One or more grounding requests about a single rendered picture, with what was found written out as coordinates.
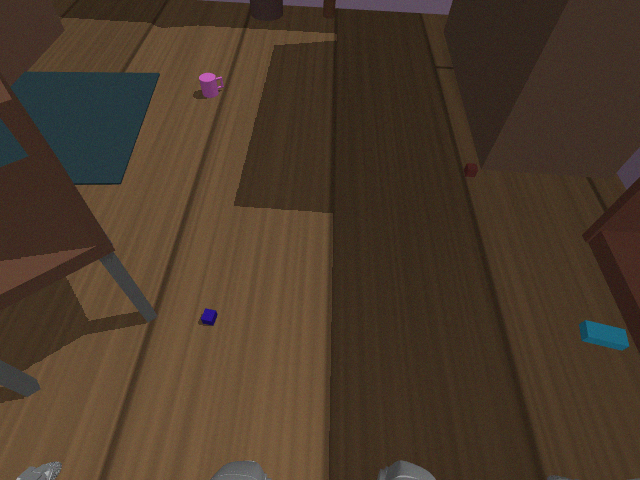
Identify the left robot hand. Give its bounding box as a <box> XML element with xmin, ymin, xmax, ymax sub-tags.
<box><xmin>16</xmin><ymin>461</ymin><xmax>62</xmax><ymax>480</ymax></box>

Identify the chair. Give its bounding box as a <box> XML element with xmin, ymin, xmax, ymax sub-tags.
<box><xmin>0</xmin><ymin>73</ymin><xmax>158</xmax><ymax>397</ymax></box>

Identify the bookshelf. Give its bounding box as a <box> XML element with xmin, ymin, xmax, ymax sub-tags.
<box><xmin>582</xmin><ymin>177</ymin><xmax>640</xmax><ymax>354</ymax></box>

